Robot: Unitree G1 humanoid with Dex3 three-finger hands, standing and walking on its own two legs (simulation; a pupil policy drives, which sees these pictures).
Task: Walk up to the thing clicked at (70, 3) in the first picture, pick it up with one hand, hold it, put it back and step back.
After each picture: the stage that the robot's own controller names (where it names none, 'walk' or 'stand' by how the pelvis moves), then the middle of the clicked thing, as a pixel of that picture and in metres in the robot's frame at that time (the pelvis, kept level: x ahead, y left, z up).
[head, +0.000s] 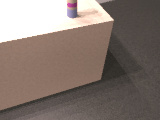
stand; out of the picture +0.99 +0.10 +0.04
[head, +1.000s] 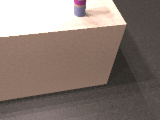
walk; out of the picture +0.89 +0.10 +0.05
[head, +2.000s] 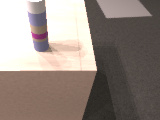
rise first; (38, 25) +0.59 +0.21 +0.07
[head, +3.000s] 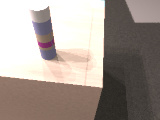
stand; (44, 33) +0.53 +0.19 +0.07
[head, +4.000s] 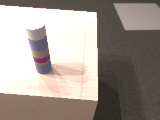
stand; (40, 49) +0.50 +0.20 +0.04
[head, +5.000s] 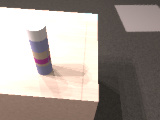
stand; (40, 50) +0.50 +0.19 +0.03
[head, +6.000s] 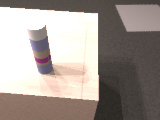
stand; (41, 49) +0.51 +0.19 +0.03
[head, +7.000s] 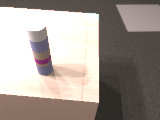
stand; (41, 50) +0.50 +0.19 +0.03
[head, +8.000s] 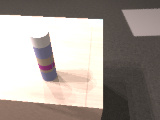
rise first; (44, 56) +0.48 +0.20 +0.04
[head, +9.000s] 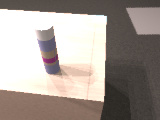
go down; (48, 49) +0.51 +0.19 +0.04
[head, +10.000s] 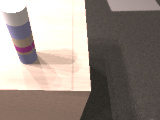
go down; (22, 36) +0.50 +0.19 +0.06
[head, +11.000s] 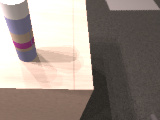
go down; (21, 31) +0.50 +0.19 +0.09
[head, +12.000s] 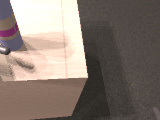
close in; (1, 16) +0.51 +0.20 +0.11
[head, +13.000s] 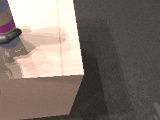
close; out of the picture +0.52 +0.20 +0.12
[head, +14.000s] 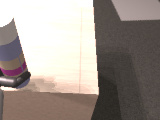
lift; (9, 55) +0.36 +0.21 +0.15
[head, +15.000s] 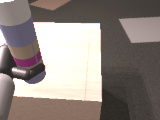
lift; (23, 44) +0.31 +0.16 +0.27
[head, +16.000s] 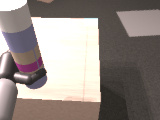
hold; (25, 50) +0.33 +0.16 +0.22
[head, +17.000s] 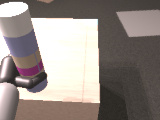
hold; (26, 54) +0.33 +0.16 +0.21
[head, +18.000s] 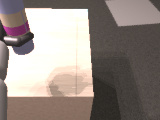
crouch; (13, 14) +0.45 +0.19 +0.24
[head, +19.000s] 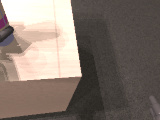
lower; out of the picture +0.52 +0.20 +0.11
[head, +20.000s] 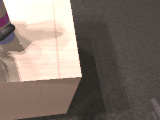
lower; out of the picture +0.53 +0.20 +0.13
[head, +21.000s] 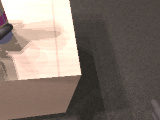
lower; out of the picture +0.53 +0.20 +0.13
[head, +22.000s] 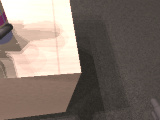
lower; out of the picture +0.53 +0.20 +0.13
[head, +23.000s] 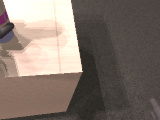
loosen; out of the picture +0.53 +0.20 +0.13
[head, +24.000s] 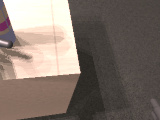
withdraw; out of the picture +0.52 +0.19 +0.13
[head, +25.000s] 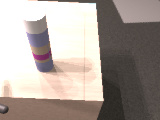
sink last; (40, 44) +0.48 +0.17 +0.09
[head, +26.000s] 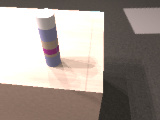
stand; (49, 40) +0.54 +0.18 +0.09
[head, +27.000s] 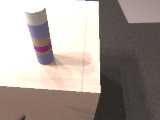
stand; (40, 36) +0.51 +0.18 +0.09
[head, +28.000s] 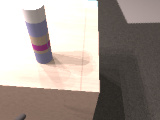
stand; (39, 35) +0.51 +0.19 +0.10
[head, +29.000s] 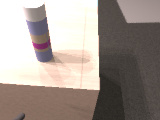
stand; (39, 33) +0.51 +0.19 +0.10
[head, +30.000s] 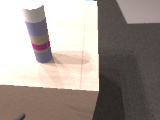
stand; (38, 34) +0.51 +0.19 +0.10
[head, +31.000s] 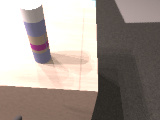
stand; (37, 35) +0.51 +0.19 +0.10
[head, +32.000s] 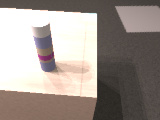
stand; (44, 47) +0.52 +0.19 +0.04
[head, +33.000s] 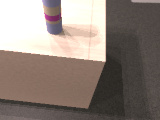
walk; (52, 6) +0.62 +0.15 +0.07
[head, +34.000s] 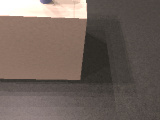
walk; out of the picture +0.89 +0.27 +0.06
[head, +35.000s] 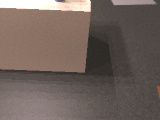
stand; out of the picture +1.15 +0.23 +0.05
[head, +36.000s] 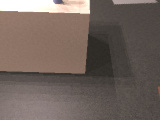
stand; out of the picture +1.13 +0.22 +0.03
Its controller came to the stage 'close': yes
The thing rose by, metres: 0.21
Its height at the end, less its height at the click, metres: +0.00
